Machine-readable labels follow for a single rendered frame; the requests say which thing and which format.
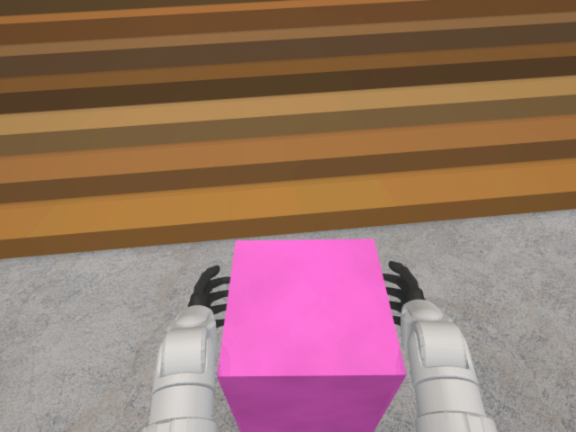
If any robot left hand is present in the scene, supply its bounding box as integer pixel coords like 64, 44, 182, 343
188, 265, 230, 328

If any right robot forearm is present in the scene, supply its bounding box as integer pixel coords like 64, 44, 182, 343
400, 300, 497, 432

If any robot right hand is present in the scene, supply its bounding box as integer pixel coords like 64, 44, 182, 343
382, 261, 425, 326

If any carton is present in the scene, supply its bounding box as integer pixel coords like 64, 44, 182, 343
217, 238, 407, 432

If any left robot forearm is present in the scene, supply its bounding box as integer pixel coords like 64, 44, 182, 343
141, 305, 218, 432

